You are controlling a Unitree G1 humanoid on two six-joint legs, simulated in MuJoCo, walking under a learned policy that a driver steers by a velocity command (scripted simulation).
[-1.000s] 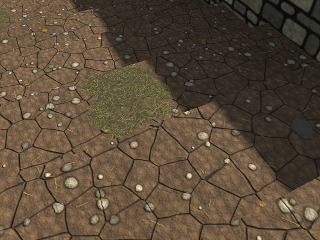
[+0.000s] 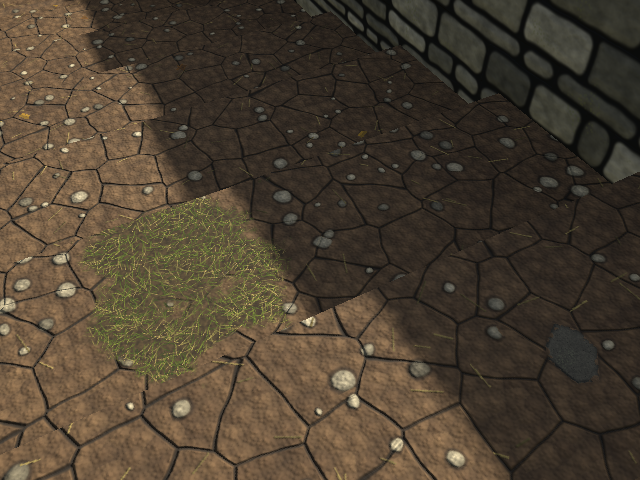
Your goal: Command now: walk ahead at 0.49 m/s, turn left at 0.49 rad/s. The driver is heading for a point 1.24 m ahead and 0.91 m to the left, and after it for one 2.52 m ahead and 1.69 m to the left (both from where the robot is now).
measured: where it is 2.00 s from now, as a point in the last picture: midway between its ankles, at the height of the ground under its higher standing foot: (257, 399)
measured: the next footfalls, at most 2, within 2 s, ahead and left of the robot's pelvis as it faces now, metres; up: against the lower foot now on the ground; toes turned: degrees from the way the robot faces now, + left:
left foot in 0.22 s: +0.36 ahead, +0.14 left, -0.16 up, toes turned +13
right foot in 0.56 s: +0.67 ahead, -0.04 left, -0.16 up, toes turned +22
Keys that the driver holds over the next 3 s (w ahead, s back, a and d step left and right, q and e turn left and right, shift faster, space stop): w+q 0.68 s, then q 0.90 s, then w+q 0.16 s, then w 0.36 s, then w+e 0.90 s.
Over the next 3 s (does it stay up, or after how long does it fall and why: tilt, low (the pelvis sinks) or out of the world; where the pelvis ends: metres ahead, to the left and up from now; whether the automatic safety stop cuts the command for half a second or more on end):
stays up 0.94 0.81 -0.33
